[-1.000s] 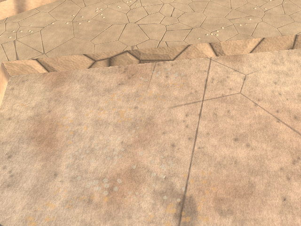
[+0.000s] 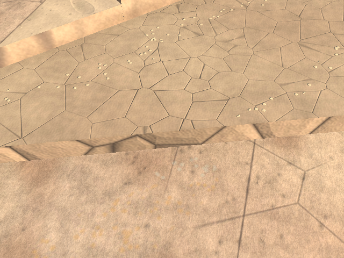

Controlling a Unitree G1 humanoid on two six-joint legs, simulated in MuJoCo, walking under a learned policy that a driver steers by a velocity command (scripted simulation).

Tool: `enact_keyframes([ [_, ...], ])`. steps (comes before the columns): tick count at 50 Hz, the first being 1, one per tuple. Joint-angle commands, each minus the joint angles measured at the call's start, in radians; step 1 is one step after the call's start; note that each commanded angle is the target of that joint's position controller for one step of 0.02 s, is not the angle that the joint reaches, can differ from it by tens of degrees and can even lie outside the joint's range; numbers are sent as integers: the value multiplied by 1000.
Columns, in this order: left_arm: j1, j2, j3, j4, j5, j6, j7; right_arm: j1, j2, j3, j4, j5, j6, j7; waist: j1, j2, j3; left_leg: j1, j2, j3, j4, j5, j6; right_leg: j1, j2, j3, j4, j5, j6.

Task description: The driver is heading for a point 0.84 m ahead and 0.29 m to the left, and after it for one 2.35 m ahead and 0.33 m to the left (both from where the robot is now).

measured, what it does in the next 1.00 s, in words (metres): walks ahead, turning left: left foot, then right foot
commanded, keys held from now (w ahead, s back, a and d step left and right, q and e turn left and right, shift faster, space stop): w+q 0.96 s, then w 0.04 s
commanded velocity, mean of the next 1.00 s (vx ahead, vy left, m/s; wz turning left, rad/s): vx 0.50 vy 0.00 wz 0.51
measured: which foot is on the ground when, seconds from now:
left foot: up 0.00-0.26, down 0.28-0.74, up 0.76-1.00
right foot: down 0.00-0.28, up 0.30-0.72, down 0.74-1.00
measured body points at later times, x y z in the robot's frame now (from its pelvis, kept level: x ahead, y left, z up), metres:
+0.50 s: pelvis +0.28 +0.08 -0.01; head +0.31 +0.10 +0.44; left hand +0.36 +0.38 -0.11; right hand +0.42 -0.17 -0.12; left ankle +0.28 +0.15 -0.75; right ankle +0.36 -0.09 -0.67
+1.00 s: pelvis +0.55 +0.11 +0.00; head +0.58 +0.11 +0.45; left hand +0.44 +0.38 -0.11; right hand +0.81 -0.04 -0.12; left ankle +0.51 +0.25 -0.67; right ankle +0.58 +0.02 -0.75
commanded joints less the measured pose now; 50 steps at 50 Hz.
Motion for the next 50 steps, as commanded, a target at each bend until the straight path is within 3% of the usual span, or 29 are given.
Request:
enact_keyframes([
  [1, -59, 155, 34, -57, 1, -20, 15, -15, -40, -10, -51, 3, -7, 7, -17, -111, 23, -2, 0, -23, -138, 174, -3, -12, -260, 85, -154, 209, -127],
  [5, -9, 171, 38, -20, -7, -11, 23, -132, -15, 1, -99, 3, -11, 26, 34, -95, 63, -5, -23, 22, -293, 243, 17, 77, -285, 12, -156, 220, -107],
  [9, 16, 184, 46, 7, -18, 19, 28, -195, -19, 2, -156, 3, -11, 52, 44, -97, 81, -51, -44, 64, -357, 111, 56, 236, -335, -24, -68, 370, -85],
  [11, -13, 211, 54, -1, -23, 35, 38, -159, -44, -11, -170, 2, -9, 62, 6, -130, 37, 42, -93, 123, -359, 5, 89, 266, -338, -57, 46, 682, -60],
  [12, -23, 225, 58, -6, -23, 43, 45, -94, -68, -25, -163, 1, -5, 62, -33, -150, -12, 139, -131, 155, -352, -42, 109, 267, -332, -75, 152, 854, -46],
  [13, -40, 229, 57, -12, -23, 53, 52, 41, -108, -50, -133, 2, -3, 58, -110, -139, -84, 322, -174, 172, -396, -16, 139, 220, -302, -104, 334, 922, -21],
  [14, -38, 215, 49, -27, -17, 50, 58, 208, -177, -83, -96, 4, 2, 42, -187, -82, -176, 621, -134, 60, -424, 25, 188, 23, -263, -111, 593, 743, 17],
  [15, 58, 79, 4, -76, 15, 22, 39, 256, -292, -108, -90, 8, 4, 28, -114, 173, -283, 1022, 131, -448, -451, -52, 368, -445, -86, -83, 979, -50, 84],
  [16, 9, 107, 0, -79, -2, -24, 20, 280, -235, -86, -110, 6, -3, 29, -144, 126, -413, 1135, 226, -781, -613, -135, 440, -614, -3, 137, 1129, -421, 81],
  [17, -99, 166, 18, -109, -44, -48, 6, 253, -179, -69, -106, -4, -8, 28, -170, 67, -291, 1061, 189, -628, -635, -110, 376, -702, -67, 184, 1144, -348, 57],
  [18, -140, 158, 13, -125, -46, -61, 6, 193, -154, -62, -115, -1, -11, 26, -137, -1, -185, 909, 147, -492, -640, -44, 338, -693, -111, 169, 1067, -259, 44],
  [19, -152, 156, 17, -120, -22, -61, 13, 123, -127, -53, -130, -2, -10, 24, -94, -58, -108, 750, 107, -394, -656, 49, 311, -640, -145, 157, 973, -208, 51],
  [21, -123, 162, 29, -119, -3, -35, 18, 56, -95, -41, -162, -16, -9, 18, -31, -19, -65, 568, 58, -313, -707, 161, 300, -513, -175, 158, 878, -155, 72],
  [22, -66, 90, -4, -102, 80, 19, 5, 118, -138, -48, -106, -44, -1, 13, -5, -53, -51, 476, 28, -229, -689, 328, 270, -420, -169, 99, 857, -148, 95],
  [24, -55, 78, -10, -115, 60, 57, -5, 135, -148, -53, -102, -35, 0, 13, 4, -7, -44, 411, -22, -163, -699, 357, 264, -394, -157, 66, 788, -102, 121],
  [26, -136, 94, -11, -145, 45, 65, -8, 148, -144, -52, -99, -29, 3, 17, -21, 29, -12, 397, -34, -176, -731, 224, 256, -421, -162, 64, 677, -18, 137],
  [29, -264, 99, -18, -181, 32, 58, -9, 191, -149, -58, -87, -30, 10, 19, -82, 36, 20, 450, -36, -220, -744, 47, 238, -437, -149, 77, 490, 94, 138],
  [32, -314, 110, -18, -203, 22, 42, -10, 221, -163, -66, -78, -37, 11, 16, -107, 29, 12, 527, -8, -271, -689, 86, 224, -402, -117, 89, 370, 105, 127],
  [34, -270, 135, -10, -202, 21, 32, -7, 193, -172, -69, -87, -40, 8, 9, -79, 37, 0, 532, 10, -317, -633, 112, 191, -306, -101, 105, 311, 55, 108],
  [36, -135, 156, 3, -168, 23, 17, 6, 149, -176, -69, -94, -39, 7, 6, -4, 20, -23, 483, -15, -336, -517, 137, 156, -117, -74, 93, 235, -3, 82],
  [37, -24, 196, 17, -141, 37, 2, 17, 152, -138, -56, -93, -33, -2, 10, 48, -57, -84, 435, -89, -282, -331, 134, 130, 41, -128, 155, 171, -65, 53],
  [38, 103, 290, 36, -141, 59, -4, 34, 169, -59, -33, -126, -11, -9, 12, 88, -240, -208, 292, -196, -135, -24, -61, 89, 247, -376, 445, 64, -328, -7],
  [39, 75, 358, 57, -129, 48, 14, 32, 243, -54, -27, -154, -21, -4, 12, 12, -439, -201, 51, -279, -43, 123, -467, 79, 295, -505, 846, -79, -435, -85],
  [40, 12, 249, 38, -143, 35, 26, 27, 241, -112, -33, -102, -42, 16, 6, -11, -231, -100, 15, -172, -72, 216, -390, 89, 201, -485, 771, -54, -548, -92],
  [41, -40, 171, 18, -155, 26, 28, 24, 191, -115, -34, -93, -44, 21, 17, -13, -127, -21, 41, -143, -61, 195, -301, 84, 103, -431, 619, -61, -459, -74],
  [42, -65, 138, 9, -149, 25, 28, 23, 161, -102, -31, -92, -44, 27, 27, -21, -120, 14, 70, -112, -48, 161, -250, 73, 50, -381, 471, -73, -290, -54],
  [44, -43, 127, 4, -125, 21, 14, 28, 135, -87, -27, -91, -59, 43, 42, -22, -176, 25, 89, -88, -24, 149, -188, 50, 36, -319, 288, -78, -27, -37],
  [47, 4, 133, 9, -94, 11, -6, 18, 82, -68, -19, -108, -53, 53, 54, -22, -167, 4, 45, -80, -7, 144, -120, 36, 85, -315, 159, -65, 239, -47],
  [50, 44, 130, 9, -65, 11, -8, 15, -19, -45, -6, -138, -57, 52, 64, -5, -153, 28, -5, -77, 8, 52, -56, 21, 100, -310, 81, -85, 322, -68],
])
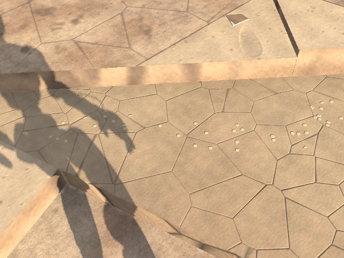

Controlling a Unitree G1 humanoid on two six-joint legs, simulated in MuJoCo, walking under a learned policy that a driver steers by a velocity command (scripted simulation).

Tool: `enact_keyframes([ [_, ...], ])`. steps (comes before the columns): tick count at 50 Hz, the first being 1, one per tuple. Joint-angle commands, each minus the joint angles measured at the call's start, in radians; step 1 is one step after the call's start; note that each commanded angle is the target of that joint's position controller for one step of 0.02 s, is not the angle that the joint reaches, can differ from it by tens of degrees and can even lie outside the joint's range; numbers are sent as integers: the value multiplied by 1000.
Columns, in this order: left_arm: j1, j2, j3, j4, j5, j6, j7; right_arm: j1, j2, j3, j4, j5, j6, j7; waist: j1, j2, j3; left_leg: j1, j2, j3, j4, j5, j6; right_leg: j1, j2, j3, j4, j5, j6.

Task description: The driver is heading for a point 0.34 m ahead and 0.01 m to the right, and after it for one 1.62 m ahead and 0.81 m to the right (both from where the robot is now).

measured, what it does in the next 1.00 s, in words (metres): climbs, turning right: left foot, then right foot 0.12 m higher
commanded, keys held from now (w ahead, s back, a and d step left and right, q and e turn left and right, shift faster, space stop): w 0.18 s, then w+e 0.82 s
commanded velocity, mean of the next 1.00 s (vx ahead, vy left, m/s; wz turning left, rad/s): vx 0.50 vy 0.00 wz -0.23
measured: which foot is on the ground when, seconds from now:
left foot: up 0.00-0.22, down 0.24-0.86, up 0.88-1.00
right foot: down 0.00-0.24, up 0.26-0.82, down 0.84-1.00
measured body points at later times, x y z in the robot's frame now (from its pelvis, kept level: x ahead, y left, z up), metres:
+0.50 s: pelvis +0.25 +0.05 +0.00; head +0.27 +0.06 +0.45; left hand +0.32 +0.31 -0.14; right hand +0.30 -0.22 -0.12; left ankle +0.23 +0.11 -0.75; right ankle +0.27 -0.10 -0.65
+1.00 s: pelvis +0.55 -0.06 +0.05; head +0.58 -0.05 +0.50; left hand +0.74 +0.14 -0.08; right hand +0.60 -0.33 -0.05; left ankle +0.49 +0.12 -0.49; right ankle +0.60 -0.08 -0.63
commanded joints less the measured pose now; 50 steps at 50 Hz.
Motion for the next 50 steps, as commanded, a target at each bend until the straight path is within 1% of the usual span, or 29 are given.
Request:
enact_keyframes([
  [1, 41, 114, 25, -16, -2, -17, -3, -78, -13, 8, -80, -1, -11, 11, 2, -159, 11, -110, 22, -6, -94, 84, -14, 83, -244, 121, -139, 381, -99],
  [8, 110, 144, 24, 70, -8, -2, -1, -218, 7, 38, -103, -11, -31, 4, 12, -168, 40, 74, -23, 114, -445, 90, 51, 132, -253, 27, -84, 627, -85],
  [10, 109, 158, 22, 93, -10, 9, 4, -132, -8, 32, -71, -21, -42, -11, -42, -172, -19, 209, -69, 134, -504, 43, 97, 169, -254, 23, 74, 909, -77],
  [11, 98, 148, 15, 99, -19, 15, 4, 7, -20, 25, -19, -30, -55, -22, -113, -143, -97, 394, -83, 138, -591, 110, 123, 129, -223, 7, 238, 918, -61],
  [12, 84, 119, 2, 76, -26, 12, 4, 164, -73, 7, 28, -48, -64, -36, -174, -100, -209, 664, 46, 18, -588, 141, 154, -48, -188, 13, 453, 652, -44],
  [13, 152, -5, -27, 25, -43, 12, -9, 237, -196, -22, 33, -55, -64, -53, -148, 152, -356, 994, 399, -427, -603, 254, 266, -418, -22, -9, 827, -152, -2],
  [14, 135, 118, 13, 55, -27, 28, 9, 241, -213, -38, 36, 3, -50, -60, -168, 77, -385, 906, 432, -534, -681, 286, 298, -469, 28, 151, 991, -310, -11],
  [15, 80, 124, 20, 45, -23, 31, 7, 145, -154, -21, 36, 18, -50, -61, -120, 23, -221, 765, 372, -359, -712, 236, 259, -501, -31, 202, 974, -236, -27],
  [16, 55, 94, 13, 47, -22, 28, 1, 78, -74, 2, 36, 17, -58, -58, -86, 5, -101, 626, 318, -259, -770, 213, 217, -494, -67, 186, 903, -177, -30],
  [17, 51, 79, 14, 62, -18, 35, -1, 44, -31, 15, 40, 13, -67, -57, -60, 1, -41, 547, 273, -183, -815, 215, 169, -461, -86, 182, 848, -135, -26],
  [19, 94, 52, 13, 93, 3, 61, -13, 30, -1, 25, 55, 11, -85, -62, -25, 29, -25, 462, 230, -82, -865, 263, 135, -385, -86, 172, 832, -85, -10],
  [23, 12, 24, 20, 67, 6, 80, -30, 80, -19, 18, 94, 19, -111, -64, -15, 13, -3, 473, 221, 35, -898, 331, 125, -492, -93, 159, 862, 12, 7],
  [24, 1, 9, 19, 64, 9, 88, -26, 124, -14, 16, 108, 14, -112, -66, -27, 50, -14, 496, 234, 36, -900, 297, 143, -537, -84, 128, 970, 4, 7],
  [29, -201, -34, 23, -20, 1, 107, 13, 295, 16, 23, 191, -12, -106, -65, -56, -8, 91, 671, 320, 4, -878, 107, 183, -1095, -66, 161, 1566, -209, -34],
  [33, -401, -87, -14, -149, -11, 100, 34, 358, 21, 40, 248, -27, -118, -69, -54, -58, 155, 706, 320, 62, -886, 52, 121, -1367, -35, 154, 1676, -321, -84],
  [35, -502, -125, -50, -238, -4, 100, 23, 354, 30, 53, 282, -13, -119, -72, -26, -72, 176, 604, 260, 152, -935, 49, 75, -1326, -43, 90, 1500, -316, -98],
  [36, -524, -119, -57, -264, 0, 98, 16, 353, 30, 57, 291, -9, -120, -80, -28, -55, 173, 569, 235, 184, -966, 96, 79, -1266, -44, 43, 1404, -307, -93],
  [38, -439, -119, -74, -261, 0, 108, -18, 284, 28, 65, 272, 27, -108, -101, 14, -63, 89, 405, 184, 319, -1026, 528, 99, -793, -41, -75, 1049, -164, -116],
  [39, -391, -110, -71, -233, -7, 108, -26, 277, -4, 67, 243, 53, -109, -106, 26, -55, 17, 403, 220, 329, -939, 1073, 116, -583, 23, -143, 977, -145, -133],
  [40, -282, -79, -58, -203, 1, 109, -27, 261, -85, 45, 224, 59, -105, -113, 84, 25, -80, 484, 253, 324, -780, 1490, 109, -472, 77, -165, 947, -148, -142],
  [41, -128, -41, -39, -161, -5, 100, -29, 242, -153, 20, 205, 57, -91, -106, 145, 116, -189, 574, 270, 314, -553, 1672, 104, -355, 121, -132, 859, -189, -163],
  [42, 23, 5, -17, -118, -13, 88, -31, 216, -189, 1, 179, 63, -79, -87, 195, 176, -299, 611, 266, 302, -282, 1641, 86, -190, 155, -37, 694, -206, -200],
  [43, 16, 114, 27, -118, -10, 82, -26, 256, -129, 5, 156, 52, -89, -74, 165, 113, -361, 417, 202, 252, 85, 925, 34, 9, 50, 347, 518, -323, -252],
  [44, -41, 274, 78, -110, -36, 100, -11, 185, -27, 15, 44, 34, -99, -32, 97, -250, -409, -22, -96, 151, 560, -54, -54, 182, -221, 1058, 140, -172, -377],
  [45, -62, 262, 89, -122, -22, 105, 1, 176, -27, 15, 1, 5, -120, -13, 59, -108, -437, -115, -36, -74, 658, 24, -14, 199, -255, 1170, 27, -195, -328],
  [46, -90, 195, 73, -100, -13, 97, 5, 143, -12, 15, -5, 15, -122, -9, 32, -18, -294, -158, -17, -56, 677, 65, -1, 68, -238, 1065, 49, -249, -305],
  [47, -92, 91, 32, -125, -15, 41, -19, 60, 11, 22, -27, 54, -142, -27, 27, 75, -188, -198, -13, -118, 675, -16, 7, -68, -224, 968, 18, -187, -236],
  [48, -116, 4, 7, -86, -11, 10, -34, 46, 36, 28, -45, 51, -141, -45, -30, 45, -146, -207, 15, -105, 736, -39, 18, -178, -178, 861, 66, -73, -213],
  [50, -146, -28, -4, -56, -12, -13, -43, 75, 48, 38, -76, 42, -121, -53, -106, -65, -81, -223, 46, -93, 812, -54, 53, -298, -107, 650, 67, 98, -192],
])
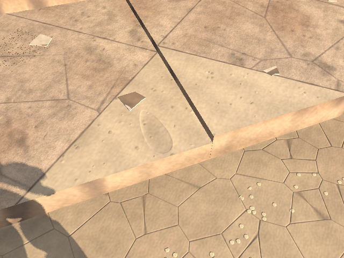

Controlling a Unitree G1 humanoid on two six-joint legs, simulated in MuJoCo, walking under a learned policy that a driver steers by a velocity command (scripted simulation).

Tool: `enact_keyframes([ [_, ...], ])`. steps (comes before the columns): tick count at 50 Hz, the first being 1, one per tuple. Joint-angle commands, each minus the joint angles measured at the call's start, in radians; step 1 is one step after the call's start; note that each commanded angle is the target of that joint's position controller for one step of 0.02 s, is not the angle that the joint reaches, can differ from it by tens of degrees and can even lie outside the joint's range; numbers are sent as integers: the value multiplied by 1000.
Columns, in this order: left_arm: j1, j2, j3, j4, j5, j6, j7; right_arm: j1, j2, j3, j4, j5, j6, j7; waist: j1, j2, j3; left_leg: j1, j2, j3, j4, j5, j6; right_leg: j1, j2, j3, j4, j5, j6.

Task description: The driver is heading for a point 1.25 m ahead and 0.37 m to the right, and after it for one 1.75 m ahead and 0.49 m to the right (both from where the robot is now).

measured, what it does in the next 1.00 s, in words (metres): climbs, turning right: left foot, then right foot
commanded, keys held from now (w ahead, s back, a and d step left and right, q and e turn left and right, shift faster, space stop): w+e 0.72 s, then w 0.28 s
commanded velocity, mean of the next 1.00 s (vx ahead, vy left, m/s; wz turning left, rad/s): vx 0.50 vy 0.00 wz -0.52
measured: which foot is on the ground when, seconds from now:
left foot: up 0.00-0.38, down 0.40-0.94, up 0.96-1.00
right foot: down 0.00-0.40, up 0.42-0.90, down 0.92-1.00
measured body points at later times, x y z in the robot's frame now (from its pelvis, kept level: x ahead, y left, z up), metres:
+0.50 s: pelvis +0.34 +0.02 +0.05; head +0.36 +0.01 +0.50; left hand +0.43 +0.29 -0.08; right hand +0.45 -0.27 -0.04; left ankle +0.44 +0.09 -0.68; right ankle +0.13 -0.02 -0.58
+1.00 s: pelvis +0.57 -0.12 +0.05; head +0.59 -0.15 +0.49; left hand +0.86 -0.04 -0.04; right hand +0.42 -0.33 -0.09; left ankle +0.48 +0.07 -0.59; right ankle +0.59 -0.21 -0.68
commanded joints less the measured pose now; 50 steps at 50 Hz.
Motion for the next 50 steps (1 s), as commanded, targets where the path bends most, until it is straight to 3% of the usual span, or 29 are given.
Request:
enact_keyframes([
  [1, -6, 35, 5, -33, -21, -62, -15, 74, -43, 1, -108, -3, 1, -14, -81, -2, -24, -290, 43, -11, 147, -16, 42, 170, -247, 524, -532, 306, -19],
  [3, -27, 57, 10, -46, -41, -55, -11, 11, -31, 19, -154, -25, 12, -15, -104, 55, 22, -264, 60, 48, -130, 61, 38, 56, -156, 374, -554, 329, 13],
  [6, 70, 84, 16, -55, -42, -47, 17, -163, -52, 9, -212, -49, 8, -29, -12, -5, -39, -174, 22, 150, -485, 202, -24, 129, -130, 340, -609, 593, 30],
  [7, 277, 116, 14, 35, 82, -95, -22, -119, 5, 35, -219, -60, 17, 11, 2, -259, -209, -129, -10, 92, -376, 255, -79, 285, -110, 291, -536, 544, 103],
  [8, 326, 148, 44, 43, 88, -115, -38, -120, -46, 21, -204, -54, 26, 26, 29, -145, -117, -278, -14, 91, -384, 196, -105, 408, -148, 323, -521, 562, 123],
  [9, 322, 168, 54, 26, 77, -123, -50, -170, -75, 15, -205, -50, 28, 21, 44, -79, -85, -355, -17, 84, -441, 175, -118, 473, -179, 378, -517, 559, 115],
  [10, 325, 154, 53, 22, 66, -126, -59, -213, -82, 13, -216, -47, 29, 11, 50, -61, -57, -386, -8, 59, -520, 181, -123, 515, -203, 434, -513, 543, 93],
  [12, 291, 114, 43, 11, 34, -120, -74, -292, -64, 18, -230, -56, 37, 1, 39, -81, -4, -358, 9, 40, -721, 240, -118, 524, -251, 513, -535, 540, 30],
  [14, 321, 118, 49, 17, 21, -110, -73, -386, -45, 23, -248, -57, 45, 10, 61, -89, 27, -246, -17, 74, -916, 247, -115, 507, -258, 530, -542, 586, 16],
  [16, 346, 160, 64, 26, 28, -94, -74, -457, -45, 28, -250, -44, 47, 23, 79, -75, 45, -104, -57, 121, -1048, 251, -101, 478, -266, 534, -553, 683, 16],
  [17, 260, 215, 89, -22, -28, -56, 14, -346, -103, 9, -223, -32, 45, 6, 93, -29, 73, -28, -108, 213, -1109, 142, -63, 488, -241, 530, -568, 961, 47],
  [19, 252, 220, 78, -14, -23, -46, 48, -116, -139, -16, -169, -19, 25, -21, -11, -105, -39, 243, -117, 152, -1185, 178, -3, 534, -214, 530, -321, 1233, 104],
  [20, 201, 203, 73, -36, -23, -57, 43, 75, -178, -31, -130, -23, 4, -35, -106, -109, -147, 489, -10, 61, -1200, 263, 47, 446, -193, 514, -124, 1106, 116],
  [21, 217, 118, 52, -80, -36, -68, 40, 209, -243, -49, -108, -46, 2, -50, -125, 32, -306, 775, 216, -134, -1151, 307, 97, 268, -131, 398, 124, 620, 124],
  [22, 333, 97, 50, -100, -59, -48, 45, 197, -299, -73, -102, -48, 15, -36, -48, 320, -445, 959, 438, -542, -1181, 451, 256, 30, 7, 279, 425, -179, 154],
  [23, 279, 165, 54, -80, -11, -32, 50, 140, -198, -62, -123, -32, 29, -28, -36, 126, -357, 823, 370, -511, -1239, 252, 214, -17, -99, 264, 460, -66, 131],
  [24, 191, 157, 56, -86, -2, -26, 41, 78, -122, -43, -126, -32, 29, -29, -35, 47, -201, 669, 320, -369, -1288, 147, 179, -33, -121, 252, 430, 23, 136],
  [25, 149, 137, 52, -101, 3, -19, 30, 55, -100, -35, -114, -41, 30, -28, -18, -9, -117, 575, 282, -285, -1342, 100, 147, -47, -154, 240, 392, 52, 135],
  [27, 131, 108, 46, -121, 18, 7, 4, 83, -109, -35, -80, -36, 17, -33, 6, 35, -33, 447, 236, -159, -1415, 147, 125, -33, -185, 223, 362, 66, 145],
  [32, 41, 81, 34, -181, 39, 34, -16, 137, -118, -38, -30, -21, -19, -20, 16, 82, -5, 431, 237, 30, -1485, 331, 131, -129, -230, 192, 270, 129, 159],
  [37, -129, 57, 15, -233, 25, 29, -35, 169, -130, -42, 10, -25, -12, -11, -14, 84, 34, 428, 181, 207, -1495, 390, 88, -88, -235, 127, -28, 328, 157],
  [41, -213, 48, 4, -255, 27, 18, -40, 238, -155, -47, 52, -20, 8, -16, -43, 81, 62, 510, 210, 247, -1476, 493, 67, 0, -202, 58, -239, 303, 117],
  [43, -203, 60, 10, -256, 35, 12, -29, 259, -180, -50, 75, -23, 24, -22, -29, 99, 48, 582, 231, 260, -1382, 740, 56, 57, -158, 32, -295, 210, 84],
  [45, -44, 81, 24, -205, 48, -7, -18, 257, -203, -52, 84, -16, 39, -28, 49, 101, -53, 597, 215, 299, -1133, 930, 40, 265, -89, 13, -399, 197, 42],
  [46, 91, 104, 36, -160, 64, -20, -7, 251, -186, -43, 72, -12, 42, -31, 110, 74, -146, 473, 185, 314, -941, 784, 22, 500, -118, 62, -424, 255, 19],
  [47, 210, 197, 57, -148, 79, -24, 10, 265, -111, -23, 14, -1, 39, -27, 136, -78, -297, 200, 118, 327, -623, 300, -8, 808, -390, 387, -401, 331, -45],
  [48, 242, 272, 80, -134, 34, -12, 22, 301, -115, -28, -5, 6, 47, -21, 115, -230, -404, -35, -46, 236, -298, -317, -36, 937, -595, 778, -499, 551, -178],
  [49, 227, 249, 81, -135, 11, -4, 30, 212, -152, -44, -14, -13, 56, -24, 123, -78, -328, -126, 5, 109, -246, -244, -24, 878, -540, 645, -494, 595, -155],
  [50, 163, 194, 65, -122, 5, -9, 32, 158, -113, -30, -29, -8, 50, -19, 89, -61, -190, -141, 33, 95, -285, -178, -22, 728, -499, 522, -526, 595, -131],
])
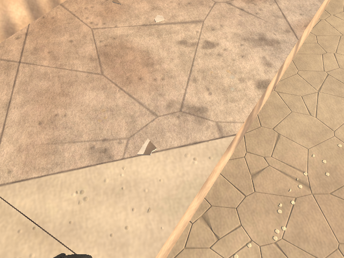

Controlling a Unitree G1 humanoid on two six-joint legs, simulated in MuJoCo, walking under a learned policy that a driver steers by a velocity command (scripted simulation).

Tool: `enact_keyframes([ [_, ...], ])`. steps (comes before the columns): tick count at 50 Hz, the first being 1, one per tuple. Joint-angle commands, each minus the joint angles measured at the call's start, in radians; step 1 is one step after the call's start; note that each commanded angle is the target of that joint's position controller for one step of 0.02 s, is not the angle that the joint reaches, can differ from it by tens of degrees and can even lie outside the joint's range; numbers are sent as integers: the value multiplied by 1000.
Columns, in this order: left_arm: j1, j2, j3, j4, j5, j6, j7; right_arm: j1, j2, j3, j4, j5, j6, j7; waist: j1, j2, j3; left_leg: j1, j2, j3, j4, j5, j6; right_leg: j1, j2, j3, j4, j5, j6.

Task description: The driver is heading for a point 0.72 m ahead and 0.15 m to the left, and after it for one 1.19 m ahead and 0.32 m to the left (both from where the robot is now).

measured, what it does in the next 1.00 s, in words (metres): climbs: left foot 0.16 m higher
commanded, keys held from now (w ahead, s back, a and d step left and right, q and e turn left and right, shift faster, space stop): w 1.00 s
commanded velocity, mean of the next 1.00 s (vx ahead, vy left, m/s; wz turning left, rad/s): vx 0.50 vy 0.00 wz -0.05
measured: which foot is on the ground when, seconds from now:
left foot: up 0.00-0.54, down 0.56-1.00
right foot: down 0.00-0.56, up 0.58-1.00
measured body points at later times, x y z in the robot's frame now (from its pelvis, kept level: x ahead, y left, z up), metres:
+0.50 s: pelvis +0.26 +0.05 +0.01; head +0.30 +0.06 +0.46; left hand +0.16 +0.30 -0.13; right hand +0.54 -0.12 -0.03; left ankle +0.44 +0.17 -0.49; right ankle +0.07 -0.07 -0.72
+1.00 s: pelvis +0.57 +0.14 +0.18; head +0.59 +0.16 +0.63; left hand +0.81 +0.33 +0.09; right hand +0.54 -0.08 +0.05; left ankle +0.47 +0.17 -0.56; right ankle +0.78 +0.00 -0.49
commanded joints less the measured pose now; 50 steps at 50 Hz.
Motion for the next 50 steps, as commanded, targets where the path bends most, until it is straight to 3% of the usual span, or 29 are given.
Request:
enact_keyframes([
  [1, 231, 153, 57, 36, -25, -6, 21, -54, -92, -19, -115, -3, -19, 5, 86, -33, -129, -431, 24, -104, 206, 60, 18, 459, -321, 373, -265, 392, -176],
  [3, 172, 105, 37, 41, -29, -17, 18, 0, -80, -17, -86, -25, 6, 12, 21, -54, -78, -311, 39, -105, 112, 91, 1, 293, -260, 271, -341, 372, -129],
  [8, 213, 124, 40, 81, -29, -40, 11, -66, -55, -16, -96, -34, 19, 28, 18, -75, -52, -324, 35, -68, 47, 200, -19, 232, -216, 176, -420, 355, -148],
  [9, 237, 121, 41, 92, -25, -40, 11, -81, -36, -11, -94, -33, 21, 21, 27, -122, -64, -351, 25, -44, 136, 166, -12, 252, -225, 196, -424, 302, -163],
  [14, 458, 144, 49, 195, -21, -40, 36, -358, -45, -21, -220, -27, 26, -15, 106, -41, 53, -1047, 38, -104, 711, -83, 17, 611, -364, 377, -454, 53, -260],
  [17, 516, 137, 42, 257, 3, -57, 54, -488, 12, 10, -304, -14, 22, -21, 106, -18, 85, -1352, 17, -158, 991, -238, 68, 713, -388, 346, -428, 27, -212],
  [18, 542, 129, 35, 287, 4, -61, 56, -566, 58, 34, -350, -13, 23, -27, 117, -35, 113, -1437, -12, -159, 1105, -311, 97, 691, -390, 324, -410, 93, -179],
  [20, 530, 130, 24, 327, -3, -70, 55, -628, 83, 62, -414, -4, 21, -28, 88, -22, 140, -1470, -13, -150, 1052, -335, 122, 610, -379, 249, -448, 73, -119],
  [22, 484, 119, 10, 357, -35, -55, 72, -668, 95, 86, -481, -21, 23, -16, 40, -8, 132, -1284, 39, -121, 768, -296, 139, 476, -327, 169, -565, 166, -69],
  [23, 413, 161, 14, 327, -50, -43, 68, -582, 77, 92, -457, -16, 32, 1, -2, 38, 72, -947, 41, -14, 512, -92, 138, 324, -291, 58, -684, 252, -72],
  [24, 309, 146, 4, 276, -71, -40, 52, -459, 69, 79, -393, -19, 45, 13, -20, 61, -16, -525, -14, 65, 404, 76, 148, 118, -213, -40, -663, 562, -75],
  [25, 308, 214, 19, 257, -80, -51, 39, -376, 69, 67, -367, -18, 49, 14, -42, -55, -102, -297, -57, 107, 379, 128, 151, 100, -250, -37, -562, 1083, -97],
  [27, 316, 311, 63, 274, -89, -49, 33, -95, -6, 25, -258, -21, 45, 5, -164, -184, -324, -71, -146, 66, 189, 79, 159, 351, -280, -15, -125, 1616, -50],
  [28, 327, 303, 77, 271, -82, -50, 23, -2, -80, -2, -215, -31, 42, 5, -195, -187, -382, 42, -163, -58, 9, -27, 177, 366, -241, 16, 166, 1523, -24],
  [29, 361, 158, 48, 236, -87, -61, -5, 63, -237, -45, -159, -50, 26, 1, -138, 184, -380, 170, 128, -627, -300, 73, 282, 87, -34, 72, 659, 400, 46],
  [30, 406, 104, 48, 211, -35, -72, -30, 35, -282, -68, -129, -14, 39, -9, -83, 297, -464, 172, 208, -1079, -655, 201, 257, -40, 111, 248, 986, -75, 49],
  [31, 423, 42, 41, 180, -26, -64, -35, -121, -236, -62, -129, -2, 31, 0, 40, 164, -368, 73, 235, -1058, -674, -49, 238, -138, 64, 305, 1101, -41, 34],
  [32, 364, 45, 38, 156, -18, -53, -30, -191, -155, -47, -100, 0, 25, 9, 74, 48, -209, -69, 203, -952, -657, -241, 215, -195, 4, 191, 1098, -1, 21],
  [33, 295, 10, 26, 128, -7, -41, -16, -212, -77, -30, -58, -19, 15, 11, 90, -8, -68, -209, 173, -798, -618, -257, 175, -253, -37, 174, 1045, 9, 3],
  [34, 151, 42, 21, 96, -93, -36, 2, -229, 58, 21, -84, -35, -39, 45, 50, -35, -69, -324, 159, -629, -668, -173, 150, -221, -79, 198, 1058, 9, -40],
  [35, 168, 35, 15, 73, -107, -30, 16, -235, 80, 19, -42, -33, -71, 55, 93, 31, -75, -343, 139, -552, -665, -76, 145, -208, -101, 223, 1017, 43, -62],
  [37, 177, 39, 10, 74, -86, -28, 25, -173, 77, 16, 18, -6, -96, 48, 111, 102, -65, -271, 103, -418, -713, 85, 178, -269, -102, 228, 917, 56, -63],
  [38, 170, 48, 11, 73, -79, -26, 27, -161, 63, 14, 30, 2, -98, 42, 122, 81, -57, -250, 82, -369, -743, 129, 178, -287, -103, 234, 848, 75, -62],
  [39, 166, 22, 5, 80, -69, -18, 22, -116, 51, 15, 51, -2, -96, 35, 114, 98, -36, -193, 93, -353, -750, 216, 193, -366, -84, 192, 925, 48, -45],
  [41, 77, 1, -13, 46, -65, -16, 7, -51, 35, 18, 75, 10, -85, 29, 96, 51, -21, -78, 65, -269, -806, 247, 168, -491, -87, 154, 823, 80, -39],
  [42, 28, 19, -16, 28, -63, -21, 3, -30, -5, 11, 57, 12, -81, 22, 72, 19, -16, -70, 44, -219, -860, 305, 160, -470, -81, 80, 692, 134, -27],
  [43, -18, 37, -14, 11, -51, -24, 0, -10, -8, 10, 58, 15, -75, 16, 57, -9, -18, -56, 31, -189, -865, 363, 133, -439, -80, 75, 578, 201, -9],
  [45, -78, 9, -19, 0, -47, -27, -6, 27, -15, 16, 58, 4, -73, -2, 26, 18, -59, -24, 15, -132, -914, 541, 114, -326, -76, 4, 407, 281, 21],
  [50, -253, 11, -8, -49, -75, -45, -27, 110, -83, 6, 69, 10, -70, -36, -29, 65, -18, 319, 84, -145, -926, 809, 71, -364, -48, -15, 38, 301, 43],
])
